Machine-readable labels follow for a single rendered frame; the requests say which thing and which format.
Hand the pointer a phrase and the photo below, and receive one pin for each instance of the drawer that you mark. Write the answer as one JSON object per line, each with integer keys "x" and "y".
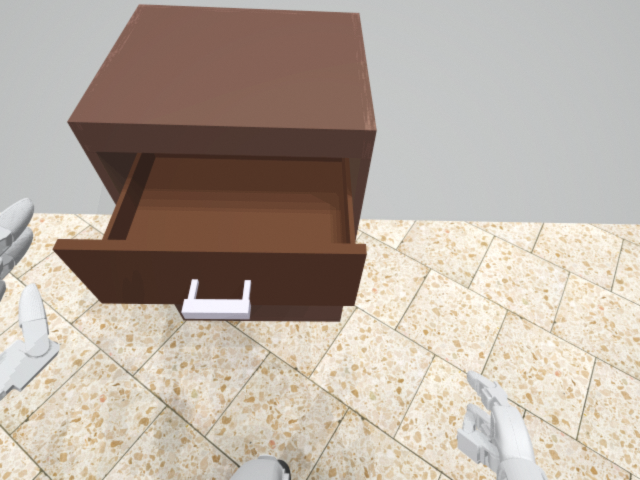
{"x": 285, "y": 223}

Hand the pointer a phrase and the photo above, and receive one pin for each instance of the robot right forearm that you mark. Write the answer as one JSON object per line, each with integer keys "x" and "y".
{"x": 519, "y": 469}

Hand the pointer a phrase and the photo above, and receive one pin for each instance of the robot left shin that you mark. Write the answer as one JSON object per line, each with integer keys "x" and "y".
{"x": 269, "y": 457}

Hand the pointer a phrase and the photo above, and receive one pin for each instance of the robot left thigh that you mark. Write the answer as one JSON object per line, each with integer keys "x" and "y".
{"x": 260, "y": 469}

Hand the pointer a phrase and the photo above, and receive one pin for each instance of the cabinet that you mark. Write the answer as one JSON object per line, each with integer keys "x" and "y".
{"x": 232, "y": 81}

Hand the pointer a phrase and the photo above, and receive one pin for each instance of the handle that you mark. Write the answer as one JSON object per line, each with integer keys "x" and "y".
{"x": 216, "y": 308}

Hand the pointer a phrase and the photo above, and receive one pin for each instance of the robot right hand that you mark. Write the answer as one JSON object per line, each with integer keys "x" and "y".
{"x": 503, "y": 434}

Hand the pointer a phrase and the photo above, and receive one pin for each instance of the robot left hand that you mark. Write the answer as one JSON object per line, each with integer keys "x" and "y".
{"x": 22, "y": 361}

